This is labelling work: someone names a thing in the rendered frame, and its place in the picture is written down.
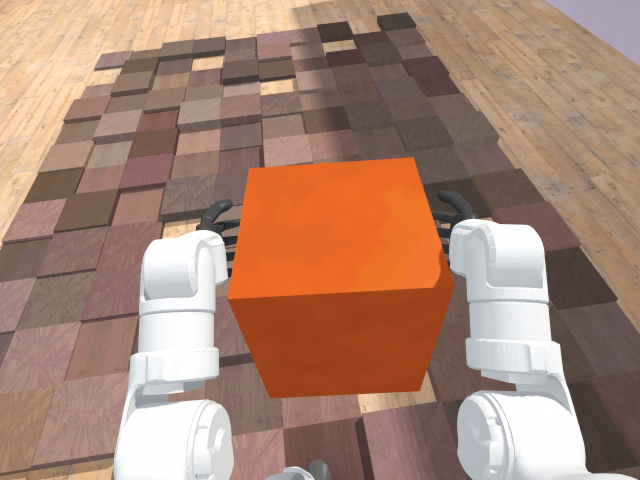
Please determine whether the robot left foot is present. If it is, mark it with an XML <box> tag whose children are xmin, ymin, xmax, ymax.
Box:
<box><xmin>307</xmin><ymin>460</ymin><xmax>332</xmax><ymax>480</ymax></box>

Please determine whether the carton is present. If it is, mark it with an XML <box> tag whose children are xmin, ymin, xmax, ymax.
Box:
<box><xmin>228</xmin><ymin>157</ymin><xmax>455</xmax><ymax>398</ymax></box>

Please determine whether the robot left upper arm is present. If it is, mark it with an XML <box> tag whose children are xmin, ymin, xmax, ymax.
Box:
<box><xmin>115</xmin><ymin>399</ymin><xmax>234</xmax><ymax>480</ymax></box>

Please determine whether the left robot forearm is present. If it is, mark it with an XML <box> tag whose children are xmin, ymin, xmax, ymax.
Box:
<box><xmin>114</xmin><ymin>230</ymin><xmax>228</xmax><ymax>479</ymax></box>

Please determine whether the robot right upper arm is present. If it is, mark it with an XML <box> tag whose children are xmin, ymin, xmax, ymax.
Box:
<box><xmin>457</xmin><ymin>390</ymin><xmax>637</xmax><ymax>480</ymax></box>

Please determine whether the robot left hand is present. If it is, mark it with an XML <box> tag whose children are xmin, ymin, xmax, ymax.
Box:
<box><xmin>196</xmin><ymin>199</ymin><xmax>241</xmax><ymax>277</ymax></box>

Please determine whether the robot right hand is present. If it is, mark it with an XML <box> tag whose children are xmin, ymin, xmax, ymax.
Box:
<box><xmin>431</xmin><ymin>190</ymin><xmax>478</xmax><ymax>270</ymax></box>

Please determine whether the right robot forearm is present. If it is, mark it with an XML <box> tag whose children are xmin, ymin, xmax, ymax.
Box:
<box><xmin>449</xmin><ymin>219</ymin><xmax>586</xmax><ymax>461</ymax></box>

